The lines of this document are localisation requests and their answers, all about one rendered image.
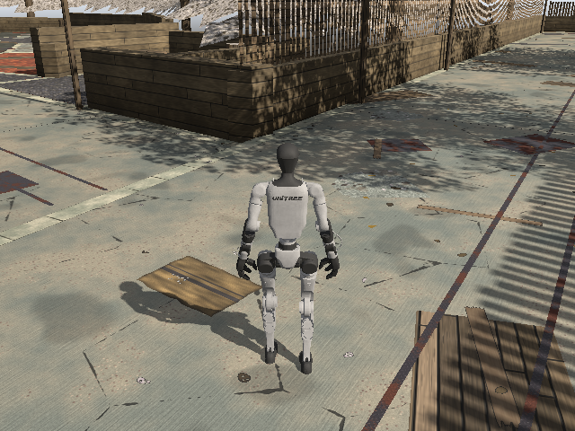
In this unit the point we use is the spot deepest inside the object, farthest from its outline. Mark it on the robot left forearm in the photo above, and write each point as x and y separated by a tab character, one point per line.
246	242

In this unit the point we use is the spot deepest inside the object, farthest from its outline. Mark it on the left robot upper arm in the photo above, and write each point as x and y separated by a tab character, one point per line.
259	190

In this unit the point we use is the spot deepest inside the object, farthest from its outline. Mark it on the robot right hand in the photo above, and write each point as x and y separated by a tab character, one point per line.
335	265

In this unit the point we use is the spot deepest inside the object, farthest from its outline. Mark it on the robot right forearm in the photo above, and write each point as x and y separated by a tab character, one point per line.
328	242

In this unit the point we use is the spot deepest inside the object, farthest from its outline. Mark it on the robot left hand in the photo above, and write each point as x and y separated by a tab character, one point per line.
241	267

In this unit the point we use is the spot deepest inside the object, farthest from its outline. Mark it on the robot left thigh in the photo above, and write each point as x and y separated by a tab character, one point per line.
267	271

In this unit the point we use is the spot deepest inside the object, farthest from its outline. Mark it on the robot left foot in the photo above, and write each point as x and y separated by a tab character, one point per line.
270	356

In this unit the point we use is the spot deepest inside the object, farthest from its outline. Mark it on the right robot upper arm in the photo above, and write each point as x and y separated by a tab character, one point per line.
315	191

